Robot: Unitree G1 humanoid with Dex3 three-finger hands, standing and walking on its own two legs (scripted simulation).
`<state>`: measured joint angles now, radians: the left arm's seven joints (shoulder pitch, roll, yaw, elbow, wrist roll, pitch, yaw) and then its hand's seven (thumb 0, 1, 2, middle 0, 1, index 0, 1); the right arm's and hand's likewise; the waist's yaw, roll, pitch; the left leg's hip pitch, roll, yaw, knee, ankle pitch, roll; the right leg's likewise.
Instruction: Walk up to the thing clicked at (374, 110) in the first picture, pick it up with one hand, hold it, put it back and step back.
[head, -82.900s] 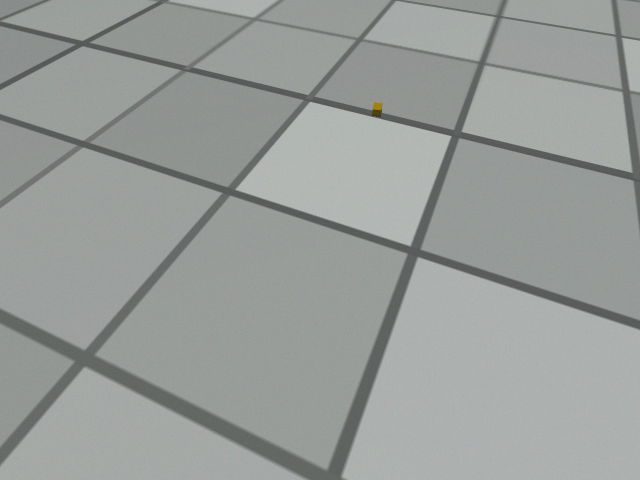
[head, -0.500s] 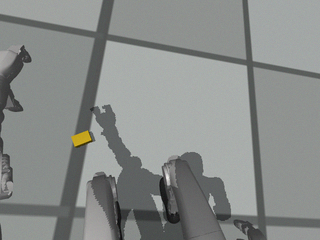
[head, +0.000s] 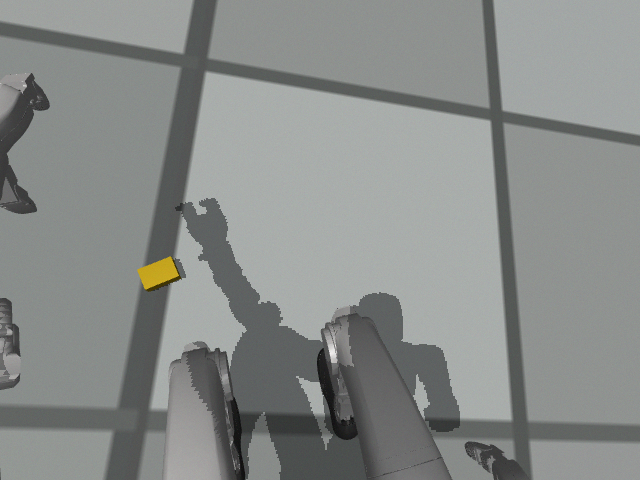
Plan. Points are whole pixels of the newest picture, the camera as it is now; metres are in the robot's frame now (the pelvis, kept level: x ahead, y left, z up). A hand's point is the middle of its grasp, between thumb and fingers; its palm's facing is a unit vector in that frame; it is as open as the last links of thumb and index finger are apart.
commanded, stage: go down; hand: left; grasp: from above
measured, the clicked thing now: (159, 274) +0.46 +0.22 -0.53
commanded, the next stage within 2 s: withdraw in 0.02 s
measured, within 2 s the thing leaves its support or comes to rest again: neither
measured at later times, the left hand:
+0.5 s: hand (15, 166) +0.51 +0.28 -0.07, palm faces -0.44 -0.04 -0.90, open 13.5 cm
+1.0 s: hand (9, 157) +0.52 +0.28 -0.06, palm faces -0.44 -0.05 -0.90, open 13.8 cm
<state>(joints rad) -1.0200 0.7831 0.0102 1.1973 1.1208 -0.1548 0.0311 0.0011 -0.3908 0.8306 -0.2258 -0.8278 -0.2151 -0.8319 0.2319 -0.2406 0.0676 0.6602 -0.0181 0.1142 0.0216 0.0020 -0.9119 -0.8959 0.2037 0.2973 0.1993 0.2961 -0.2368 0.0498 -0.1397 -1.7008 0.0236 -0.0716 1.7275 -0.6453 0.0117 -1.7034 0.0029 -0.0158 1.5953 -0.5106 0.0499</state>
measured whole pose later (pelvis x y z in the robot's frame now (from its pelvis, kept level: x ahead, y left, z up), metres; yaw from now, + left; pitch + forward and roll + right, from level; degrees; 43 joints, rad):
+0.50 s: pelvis +0.01 +0.00 +0.00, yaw +0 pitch +35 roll -6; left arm -1.01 0.77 -0.01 1.25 1.13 -0.17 0.07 0.00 -0.38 0.84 -0.22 -0.85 -0.21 -0.85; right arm 0.23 -0.25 0.07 0.65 -0.02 0.10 0.02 0.00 -0.91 -0.90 0.20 0.30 0.20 0.30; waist -0.24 0.04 -0.15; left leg -1.68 0.02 -0.07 1.71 -0.65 0.01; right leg -1.68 0.00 -0.02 1.58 -0.52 0.05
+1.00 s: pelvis +0.01 +0.00 +0.01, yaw +0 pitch +35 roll -6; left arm -0.99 0.76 0.00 1.19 1.10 -0.14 0.02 0.00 -0.43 0.83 -0.20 -0.85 -0.20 -0.85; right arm 0.25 -0.23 0.07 0.66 -0.01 0.12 0.02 0.00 -0.91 -0.90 0.20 0.30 0.20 0.30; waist -0.23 0.06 -0.16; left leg -1.67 0.03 -0.07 1.70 -0.65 0.01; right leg -1.67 0.01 -0.01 1.57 -0.52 0.05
